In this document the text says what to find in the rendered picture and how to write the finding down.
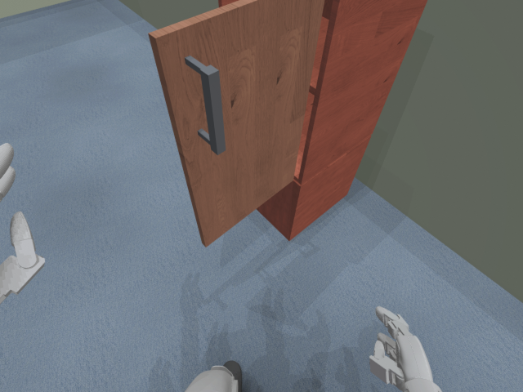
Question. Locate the robot left foot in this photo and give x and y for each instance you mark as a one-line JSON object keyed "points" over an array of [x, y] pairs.
{"points": [[235, 369]]}

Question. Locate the cupboard door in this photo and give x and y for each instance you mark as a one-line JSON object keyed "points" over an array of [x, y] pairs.
{"points": [[264, 51]]}

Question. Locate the robot left shin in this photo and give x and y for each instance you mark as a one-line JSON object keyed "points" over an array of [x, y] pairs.
{"points": [[221, 368]]}

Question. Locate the left robot hand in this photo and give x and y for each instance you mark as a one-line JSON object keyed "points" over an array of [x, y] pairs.
{"points": [[16, 272]]}

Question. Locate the right robot hand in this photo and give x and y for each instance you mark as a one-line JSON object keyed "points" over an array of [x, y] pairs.
{"points": [[407, 360]]}

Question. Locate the handle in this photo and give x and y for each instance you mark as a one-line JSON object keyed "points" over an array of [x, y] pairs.
{"points": [[212, 99]]}

